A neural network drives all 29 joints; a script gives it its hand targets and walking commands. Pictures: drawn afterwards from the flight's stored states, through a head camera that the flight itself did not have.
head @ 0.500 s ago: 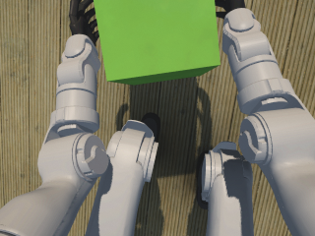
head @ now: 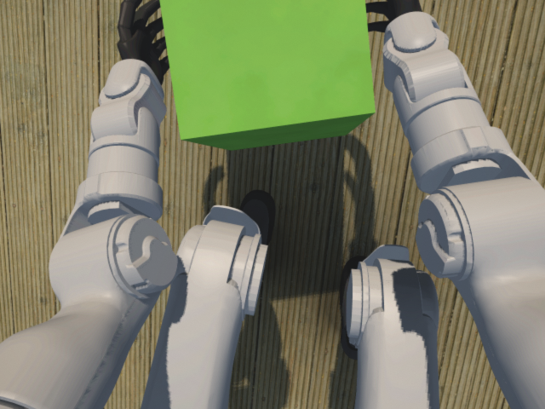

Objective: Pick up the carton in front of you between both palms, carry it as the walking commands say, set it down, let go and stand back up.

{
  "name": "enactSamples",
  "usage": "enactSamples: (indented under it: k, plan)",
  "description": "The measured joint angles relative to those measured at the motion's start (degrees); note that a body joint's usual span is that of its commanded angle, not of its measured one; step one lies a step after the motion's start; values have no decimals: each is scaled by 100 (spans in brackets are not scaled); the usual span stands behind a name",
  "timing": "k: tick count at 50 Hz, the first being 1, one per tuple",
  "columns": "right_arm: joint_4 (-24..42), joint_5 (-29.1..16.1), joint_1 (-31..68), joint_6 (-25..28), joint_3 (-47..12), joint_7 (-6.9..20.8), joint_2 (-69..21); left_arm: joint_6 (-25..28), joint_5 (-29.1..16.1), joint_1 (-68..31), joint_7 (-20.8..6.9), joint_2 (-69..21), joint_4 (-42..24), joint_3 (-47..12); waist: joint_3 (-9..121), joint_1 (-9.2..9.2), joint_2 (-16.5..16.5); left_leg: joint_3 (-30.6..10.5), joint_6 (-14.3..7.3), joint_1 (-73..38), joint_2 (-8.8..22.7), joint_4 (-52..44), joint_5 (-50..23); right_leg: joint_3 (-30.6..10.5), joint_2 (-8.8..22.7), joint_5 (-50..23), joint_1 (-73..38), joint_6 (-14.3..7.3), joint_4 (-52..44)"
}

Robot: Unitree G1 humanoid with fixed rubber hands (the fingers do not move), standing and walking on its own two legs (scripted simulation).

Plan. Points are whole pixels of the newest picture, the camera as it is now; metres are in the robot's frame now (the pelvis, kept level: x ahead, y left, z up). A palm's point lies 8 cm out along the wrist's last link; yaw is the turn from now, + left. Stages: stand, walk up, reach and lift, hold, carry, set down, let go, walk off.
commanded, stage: set down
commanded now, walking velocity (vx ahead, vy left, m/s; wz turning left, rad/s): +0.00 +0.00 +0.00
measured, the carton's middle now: (274, 65) +0.51 +0.12 -0.24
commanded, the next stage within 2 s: let go in 1.90 s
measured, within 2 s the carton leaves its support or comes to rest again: rests again in 0.56 s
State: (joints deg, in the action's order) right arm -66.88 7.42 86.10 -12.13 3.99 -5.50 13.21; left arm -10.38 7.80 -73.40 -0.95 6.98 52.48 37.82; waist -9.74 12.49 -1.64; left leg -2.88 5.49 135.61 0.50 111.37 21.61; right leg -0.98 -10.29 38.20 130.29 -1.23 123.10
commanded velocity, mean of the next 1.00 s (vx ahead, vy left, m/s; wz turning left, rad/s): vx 0.00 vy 0.00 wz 0.00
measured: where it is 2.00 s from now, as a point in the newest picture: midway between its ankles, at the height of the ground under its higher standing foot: (300, 289)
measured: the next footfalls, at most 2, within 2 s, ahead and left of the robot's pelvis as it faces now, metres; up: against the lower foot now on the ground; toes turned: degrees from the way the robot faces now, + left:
none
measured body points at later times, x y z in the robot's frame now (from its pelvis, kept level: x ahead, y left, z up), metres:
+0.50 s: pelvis +0.00 +0.01 -0.01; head +0.37 -0.01 +0.24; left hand +0.48 +0.28 -0.18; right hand +0.57 -0.02 -0.20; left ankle +0.16 +0.15 -0.36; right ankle +0.07 -0.09 -0.36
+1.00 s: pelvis -0.01 +0.03 -0.01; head +0.36 +0.02 +0.24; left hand +0.48 +0.31 -0.17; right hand +0.59 -0.05 -0.17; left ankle +0.16 +0.15 -0.36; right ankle +0.07 -0.08 -0.36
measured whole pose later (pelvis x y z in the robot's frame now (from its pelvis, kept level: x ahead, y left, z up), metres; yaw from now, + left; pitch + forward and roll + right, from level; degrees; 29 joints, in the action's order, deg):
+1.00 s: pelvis -0.01 +0.03 -0.01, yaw -1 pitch +40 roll +3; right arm -60.4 -5.0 87.4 -8.1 -8.2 -3.0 24.9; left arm -0.7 -13.7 -71.6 6.7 14.1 56.6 21.7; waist -16.9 11.3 1.5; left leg 1.5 0.8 133.8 1.0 113.9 20.4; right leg -2.6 -5.3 38.2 127.4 1.0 125.5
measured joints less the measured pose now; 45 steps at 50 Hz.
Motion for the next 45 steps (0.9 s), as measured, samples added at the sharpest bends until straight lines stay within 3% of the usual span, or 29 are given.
enactSamples:
  k: [12, 26, 30, 36, 40, 45]
  plan:
    - [-112, -146, 7, 174, -192, 212, 93, 231, -13, -155, 77, 172, 469, -46, -150, -80, 110, 72, -84, -21, -6, 129, 84, -63, 21, 131, -84, 65, 112]
    - [-99, 31, 59, 419, -215, 465, 56, 535, -162, -157, 26, 414, 980, -24, -396, -148, 188, 133, -102, -103, -9, 299, 135, -96, 53, 220, -184, 80, 310]
    - [-135, -281, 123, 570, -543, 356, 285, 805, -435, -212, 155, 481, 1378, -277, -577, -111, 244, 182, -110, -162, 7, 298, 102, -108, 113, 193, -220, 83, 332]
    - [-214, -1009, 266, 632, -1185, 267, 929, 1131, -1275, -180, 450, 776, 1703, -835, -783, -113, 309, 325, -232, -150, 88, 287, 20, -115, 330, 72, -146, 48, 328]
    - [-111, -1333, 336, 610, -1434, 341, 1145, 1206, -1708, -194, 496, 943, 1699, -1172, -896, -127, 302, 384, -328, -140, 147, 359, 4, -125, 387, 33, -135, 91, 370]
    - [147, -1370, 351, 560, -1397, 336, 1151, 1175, -1995, -129, 580, 968, 1333, -1437, -883, -130, 316, 432, -425, -122, 154, 385, -39, -173, 392, 8, -154, 186, 372]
